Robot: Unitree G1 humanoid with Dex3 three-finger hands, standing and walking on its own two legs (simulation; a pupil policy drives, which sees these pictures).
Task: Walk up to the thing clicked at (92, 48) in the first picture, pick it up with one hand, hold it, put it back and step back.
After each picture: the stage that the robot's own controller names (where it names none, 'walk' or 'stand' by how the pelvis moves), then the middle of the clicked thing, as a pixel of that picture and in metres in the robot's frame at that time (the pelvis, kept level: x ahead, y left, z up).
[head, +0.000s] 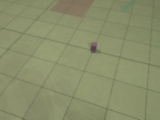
stand; (93, 47) +1.28 -0.11 -0.72
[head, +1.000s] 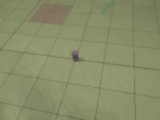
walk; (75, 56) +1.16 +0.18 -0.70
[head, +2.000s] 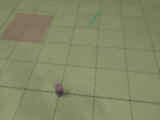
walk; (59, 90) +0.69 +0.24 -0.71
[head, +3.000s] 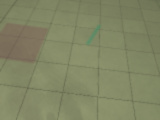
walk; out of the picture +0.38 +0.16 -0.71
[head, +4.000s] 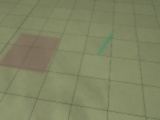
stand; out of the picture +0.32 +0.17 -0.72
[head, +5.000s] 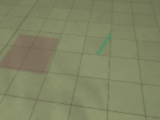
stand; out of the picture +0.31 +0.17 -0.73
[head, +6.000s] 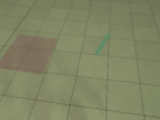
stand; out of the picture +0.31 +0.18 -0.73
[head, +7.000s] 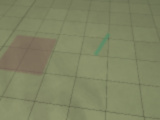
stand; out of the picture +0.30 +0.18 -0.73
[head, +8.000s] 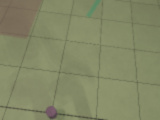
go down; (51, 112) +0.34 +0.17 -0.61
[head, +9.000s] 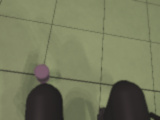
go down; (42, 74) +0.41 +0.17 -0.32
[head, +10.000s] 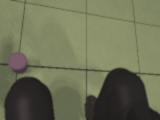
close in; (18, 64) +0.41 +0.19 -0.26
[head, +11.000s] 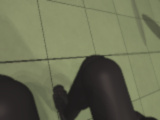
close; out of the picture +0.41 +0.21 -0.23
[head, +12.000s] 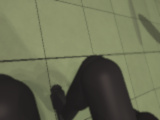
close; out of the picture +0.41 +0.22 -0.23
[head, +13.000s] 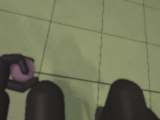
lift; (23, 75) +0.34 +0.22 -0.09
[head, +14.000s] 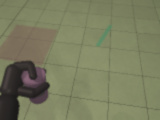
hold; (36, 86) +0.32 +0.17 +0.05
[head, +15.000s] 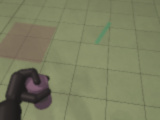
hold; (40, 92) +0.31 +0.16 +0.00
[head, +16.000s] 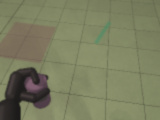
hold; (39, 91) +0.32 +0.17 +0.00
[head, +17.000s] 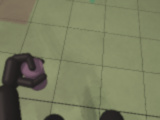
crouch; (35, 75) +0.37 +0.16 -0.06
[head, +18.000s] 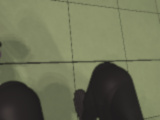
lower; out of the picture +0.45 +0.22 -0.17
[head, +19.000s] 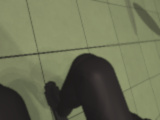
lower; out of the picture +0.45 +0.24 -0.24
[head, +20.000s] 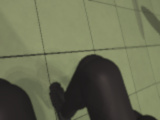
lower; out of the picture +0.44 +0.24 -0.23
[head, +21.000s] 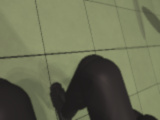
lower; out of the picture +0.43 +0.24 -0.23
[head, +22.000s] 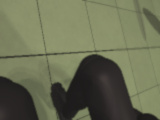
lower; out of the picture +0.43 +0.24 -0.23
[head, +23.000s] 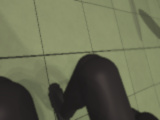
open; out of the picture +0.42 +0.21 -0.24
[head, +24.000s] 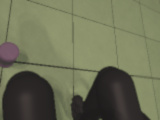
stand; (7, 55) +0.42 +0.19 -0.25
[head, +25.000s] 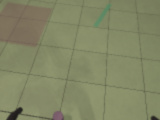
stand; (58, 118) +0.36 +0.15 -0.61
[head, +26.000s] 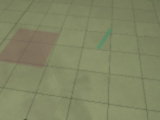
stand; out of the picture +0.37 +0.15 -0.67
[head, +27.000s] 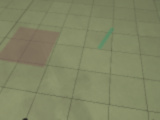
stand; out of the picture +0.35 +0.14 -0.67
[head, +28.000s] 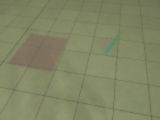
stand; out of the picture +0.38 +0.15 -0.72
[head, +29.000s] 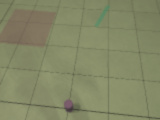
walk; (68, 106) +0.47 +0.13 -0.70
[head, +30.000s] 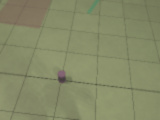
walk; (61, 77) +0.72 +0.14 -0.70
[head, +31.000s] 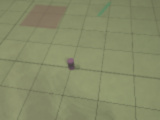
stand; (71, 64) +1.00 +0.20 -0.70
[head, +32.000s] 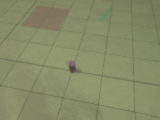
stand; (72, 67) +1.00 +0.14 -0.72
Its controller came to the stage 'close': yes
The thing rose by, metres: 0.73
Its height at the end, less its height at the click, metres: +0.00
